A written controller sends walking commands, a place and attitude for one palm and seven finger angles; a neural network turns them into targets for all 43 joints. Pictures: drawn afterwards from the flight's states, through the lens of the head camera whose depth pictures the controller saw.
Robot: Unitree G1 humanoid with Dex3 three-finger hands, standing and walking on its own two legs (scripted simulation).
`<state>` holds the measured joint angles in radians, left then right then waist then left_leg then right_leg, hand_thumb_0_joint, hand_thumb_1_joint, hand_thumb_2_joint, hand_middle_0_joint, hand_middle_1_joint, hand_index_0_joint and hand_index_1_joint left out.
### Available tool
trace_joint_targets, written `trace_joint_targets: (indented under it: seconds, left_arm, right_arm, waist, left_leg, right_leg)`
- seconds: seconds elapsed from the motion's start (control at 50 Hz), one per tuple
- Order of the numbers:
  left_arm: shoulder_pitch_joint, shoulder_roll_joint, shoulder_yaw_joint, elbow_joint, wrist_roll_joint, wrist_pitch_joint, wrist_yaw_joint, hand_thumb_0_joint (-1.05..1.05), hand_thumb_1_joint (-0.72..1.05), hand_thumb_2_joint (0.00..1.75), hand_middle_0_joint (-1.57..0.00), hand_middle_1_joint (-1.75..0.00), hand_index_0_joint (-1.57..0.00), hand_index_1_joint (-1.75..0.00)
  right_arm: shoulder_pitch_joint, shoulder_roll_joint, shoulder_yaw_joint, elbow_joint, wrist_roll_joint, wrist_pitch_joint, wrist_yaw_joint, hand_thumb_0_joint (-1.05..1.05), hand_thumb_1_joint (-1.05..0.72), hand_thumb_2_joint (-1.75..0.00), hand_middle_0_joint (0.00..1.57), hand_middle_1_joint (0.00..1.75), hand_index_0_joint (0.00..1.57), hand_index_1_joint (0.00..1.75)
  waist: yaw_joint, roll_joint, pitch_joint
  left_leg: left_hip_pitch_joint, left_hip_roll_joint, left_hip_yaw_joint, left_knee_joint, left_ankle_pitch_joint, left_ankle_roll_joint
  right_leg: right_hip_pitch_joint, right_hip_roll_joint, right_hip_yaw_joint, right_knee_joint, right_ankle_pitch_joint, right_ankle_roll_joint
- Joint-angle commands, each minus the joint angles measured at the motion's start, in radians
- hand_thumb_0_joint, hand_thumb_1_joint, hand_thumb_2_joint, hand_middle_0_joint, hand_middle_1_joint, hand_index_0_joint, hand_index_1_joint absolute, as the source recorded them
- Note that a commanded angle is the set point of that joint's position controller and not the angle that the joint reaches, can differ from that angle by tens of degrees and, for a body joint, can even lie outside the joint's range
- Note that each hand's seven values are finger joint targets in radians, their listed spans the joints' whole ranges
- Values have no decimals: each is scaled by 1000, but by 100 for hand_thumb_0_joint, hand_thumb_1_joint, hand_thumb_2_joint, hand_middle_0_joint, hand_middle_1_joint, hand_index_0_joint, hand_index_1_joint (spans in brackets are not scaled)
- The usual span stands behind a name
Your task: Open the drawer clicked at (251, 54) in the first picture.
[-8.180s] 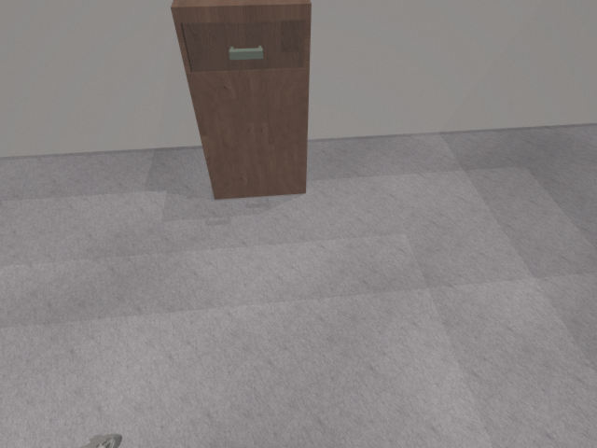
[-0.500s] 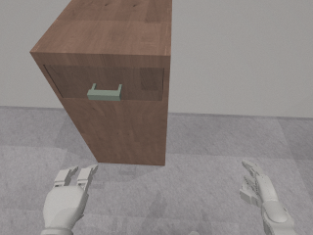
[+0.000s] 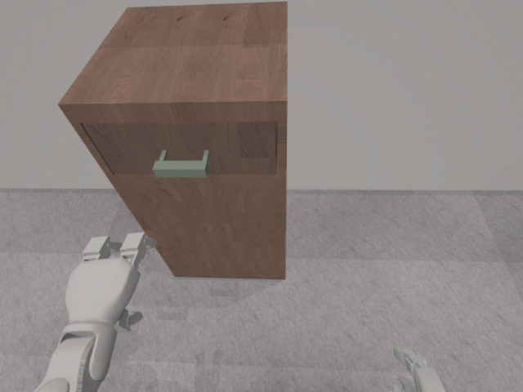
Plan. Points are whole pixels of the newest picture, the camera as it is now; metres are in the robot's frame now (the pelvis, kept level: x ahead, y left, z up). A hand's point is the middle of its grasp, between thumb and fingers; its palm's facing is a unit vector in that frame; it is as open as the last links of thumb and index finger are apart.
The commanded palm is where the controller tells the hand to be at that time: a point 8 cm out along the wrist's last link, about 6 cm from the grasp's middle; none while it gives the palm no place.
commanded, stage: raise the hand with hooked fingers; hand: left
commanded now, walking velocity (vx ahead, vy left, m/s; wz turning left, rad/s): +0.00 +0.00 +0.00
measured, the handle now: (183, 161) +0.56 +0.24 -0.03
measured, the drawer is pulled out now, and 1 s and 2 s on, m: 0.00 0.00 0.00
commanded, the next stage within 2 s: move the hooked fingers above the handle in 0.96 s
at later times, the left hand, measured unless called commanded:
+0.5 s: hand (107, 236) +0.30 +0.26 +0.08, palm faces +0.06 -0.05 -1.00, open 13.7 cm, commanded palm +0.28 +0.26 +0.14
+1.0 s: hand (111, 224) +0.31 +0.26 +0.09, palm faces +0.07 -0.05 -1.00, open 13.8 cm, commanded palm +0.29 +0.25 +0.15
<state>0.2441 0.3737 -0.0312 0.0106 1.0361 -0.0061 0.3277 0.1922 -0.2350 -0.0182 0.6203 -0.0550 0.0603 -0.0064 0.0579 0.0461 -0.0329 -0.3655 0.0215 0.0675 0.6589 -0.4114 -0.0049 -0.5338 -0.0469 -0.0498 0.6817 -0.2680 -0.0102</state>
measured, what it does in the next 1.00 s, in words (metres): stands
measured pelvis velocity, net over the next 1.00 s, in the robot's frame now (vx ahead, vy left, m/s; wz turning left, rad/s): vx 0.01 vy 0.01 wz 0.02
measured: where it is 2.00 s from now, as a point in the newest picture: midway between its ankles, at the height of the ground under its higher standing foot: outside the picture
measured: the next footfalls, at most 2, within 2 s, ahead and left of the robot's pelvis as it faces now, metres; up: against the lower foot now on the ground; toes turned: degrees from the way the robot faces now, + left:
none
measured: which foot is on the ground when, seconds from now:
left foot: down 0.00-1.00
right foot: down 0.00-1.00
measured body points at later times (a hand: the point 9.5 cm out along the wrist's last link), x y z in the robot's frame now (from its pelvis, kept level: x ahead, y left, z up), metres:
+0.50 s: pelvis +0.01 +0.01 +0.02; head +0.03 -0.01 +0.47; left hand +0.29 +0.26 +0.14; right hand +0.23 -0.18 -0.08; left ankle -0.05 +0.12 -0.72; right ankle +0.04 -0.11 -0.72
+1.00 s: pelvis +0.01 +0.01 +0.02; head +0.05 -0.02 +0.47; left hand +0.30 +0.26 +0.14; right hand +0.19 -0.22 -0.10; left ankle -0.05 +0.12 -0.72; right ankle +0.04 -0.11 -0.72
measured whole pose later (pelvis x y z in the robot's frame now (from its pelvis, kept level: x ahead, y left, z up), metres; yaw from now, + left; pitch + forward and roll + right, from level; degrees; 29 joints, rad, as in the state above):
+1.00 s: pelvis +0.01 +0.01 +0.02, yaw +1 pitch +4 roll +0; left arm -0.09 0.44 -0.05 0.11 0.99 0.00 0.16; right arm 0.16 -0.26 -0.04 0.65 -0.01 0.09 0.00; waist 0.09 0.07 -0.01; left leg -0.19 0.00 0.05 0.43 -0.31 0.01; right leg -0.35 -0.05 -0.07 0.47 -0.19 0.00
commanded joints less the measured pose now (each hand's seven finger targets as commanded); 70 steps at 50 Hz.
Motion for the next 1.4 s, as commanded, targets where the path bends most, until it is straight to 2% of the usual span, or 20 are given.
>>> trace_joint_targets:
  seconds: [0.0,0.08,0.2,0.3,0.38,0.52,0.64,0.68,0.74,0.84,0.88,0.92,0.98,1.04,1.06,1.1,1.14,1.24,1.32,1.38]
  left_arm:
    - [-194,184,137,-210,-3,-25,80,0,-22,42,-28,-102,-28,-102]
    - [-273,175,98,-179,-9,8,69,0,-31,38,-29,-108,-29,-108]
    - [-336,193,79,-170,-21,63,-16,0,-45,32,-30,-117,-30,-117]
    - [-434,212,72,-122,-22,85,-89,0,-50,30,-30,-120,-30,-120]
    - [-529,231,66,-126,-20,71,-128,0,-50,30,-30,-120,-30,-120]
    - [-659,265,73,-106,-41,43,-176,0,-50,30,-30,-120,-30,-120]
    - [-557,234,65,-51,-70,34,-226,0,-50,30,-30,-120,-30,-120]
    - [-570,245,74,-85,-67,18,-227,0,-50,30,-30,-120,-30,-120]
    - [-579,271,103,-132,-57,-14,-202,0,-50,30,-30,-120,-30,-120]
    - [-597,290,137,-135,-54,-31,-133,0,-50,30,-30,-120,-30,-120]
    - [-600,276,123,-124,-48,-21,-117,0,-50,30,-30,-120,-30,-120]
    - [-607,262,105,-98,-49,-1,-113,0,-50,30,-30,-120,-30,-120]
    - [-595,265,96,-98,-50,21,-124,0,-50,30,-30,-120,-30,-120]
    - [-584,244,71,-86,-54,32,-148,0,-50,30,-30,-120,-30,-120]
    - [-638,230,46,-76,-52,32,-153,0,-50,30,-30,-120,-30,-120]
    - [-673,243,57,-39,-48,27,-158,0,-50,30,-30,-120,-30,-120]
    - [-729,256,56,20,-35,17,-156,0,-50,30,-30,-120,-30,-120]
    - [-852,274,63,112,-20,-15,-135,0,-50,30,-30,-120,-30,-120]
    - [-951,277,54,227,-12,-25,-124,0,-50,30,-30,-120,-30,-120]
    - [-983,278,52,275,-9,-35,-123,0,-50,30,-30,-120,-30,-120]
  right_arm:
    - [-155,-109,-53,-174,4,-64,-11,0,-90,-90,20,30,20,30]
    - [-155,-119,-61,-156,15,-61,-10,0,-90,-90,20,30,20,30]
    - [-170,-122,-51,-157,29,-47,-12,0,-90,-90,20,30,20,30]
    - [-179,-118,-31,-156,37,-26,-17,0,-90,-90,20,30,20,30]
    - [-172,-110,-25,-149,35,-21,-21,0,-90,-90,20,30,20,30]
    - [-162,-112,-18,-135,40,-18,-21,0,-90,-90,20,30,20,30]
    - [-146,-125,-28,-138,48,-5,-7,0,-90,-90,20,30,20,30]
    - [-143,-129,-31,-146,46,-4,-4,0,-90,-90,20,30,20,30]
    - [-137,-126,-35,-145,41,-8,-3,0,-90,-90,20,30,20,30]
    - [-126,-125,-45,-133,44,-19,-3,0,-90,-90,20,30,20,30]
    - [-131,-125,-47,-126,47,-19,-4,0,-90,-90,20,30,20,30]
    - [-135,-125,-45,-124,51,-19,-4,0,-90,-90,20,30,20,30]
    - [-141,-130,-46,-125,51,-18,-6,0,-90,-90,20,30,20,30]
    - [-153,-128,-41,-127,53,-13,-9,0,-90,-90,20,30,20,30]
    - [-152,-129,-38,-123,53,-10,-10,0,-90,-90,20,30,20,30]
    - [-149,-130,-36,-125,55,-12,-16,0,-90,-90,20,30,20,30]
    - [-133,-128,-35,-112,55,-14,-23,0,-90,-90,20,30,20,30]
    - [-102,-123,-40,-102,54,-23,-35,0,-90,-90,20,30,20,30]
    - [-78,-127,-42,-90,57,-24,-40,0,-90,-90,20,30,20,30]
    - [-54,-132,-49,-87,57,-24,-40,0,-90,-90,20,30,20,30]
  waist:
    - [13,-34,-260]
    - [7,-8,-242]
    - [26,-16,-249]
    - [28,-35,-177]
    - [29,-12,-220]
    - [20,-3,-233]
    - [31,-52,-209]
    - [35,-56,-224]
    - [41,-9,-267]
    - [38,-19,-273]
    - [35,2,-278]
    - [30,-14,-255]
    - [34,-19,-276]
    - [27,-23,-246]
    - [10,-37,-218]
    - [8,-67,-209]
    - [5,-58,-202]
    - [3,-48,-264]
    - [-15,-45,-256]
    - [-16,-39,-304]
  left_leg:
    - [-23,-54,-50,-100,313,27]
    - [16,-50,-48,-123,348,21]
    - [69,-44,-50,-177,430,16]
    - [74,-44,-39,-227,398,17]
    - [115,-50,-34,-238,431,19]
    - [144,-47,-47,-260,490,11]
    - [121,-45,-34,-270,524,12]
    - [122,-43,-40,-271,532,13]
    - [142,-45,-46,-265,555,10]
    - [132,-50,-44,-267,519,11]
    - [136,-50,-40,-264,531,8]
    - [126,-52,-38,-271,491,11]
    - [129,-55,-32,-273,496,15]
    - [127,-55,-29,-277,479,17]
    - [120,-55,-30,-279,452,17]
    - [105,-56,-31,-281,405,22]
    - [96,-60,-27,-279,370,22]
    - [90,-68,-25,-262,372,23]
    - [55,-70,-21,-251,361,23]
    - [52,-71,-19,-237,399,24]
  right_leg:
    - [285,39,47,-73,181,-37]
    - [277,39,28,-83,201,-39]
    - [359,41,21,-117,251,-39]
    - [386,44,16,-164,235,-38]
    - [430,46,20,-182,277,-39]
    - [458,46,8,-203,311,-39]
    - [475,46,5,-213,352,-36]
    - [476,46,5,-208,351,-36]
    - [484,45,10,-201,354,-39]
    - [478,42,15,-203,342,-37]
    - [469,43,15,-201,350,-39]
    - [461,43,12,-208,317,-37]
    - [486,41,16,-211,342,-36]
    - [474,43,12,-218,322,-34]
    - [450,43,9,-225,302,-33]
    - [441,47,11,-230,259,-31]
    - [425,45,11,-232,230,-31]
    - [433,41,17,-217,241,-30]
    - [410,39,18,-210,243,-28]
    - [419,39,17,-192,289,-30]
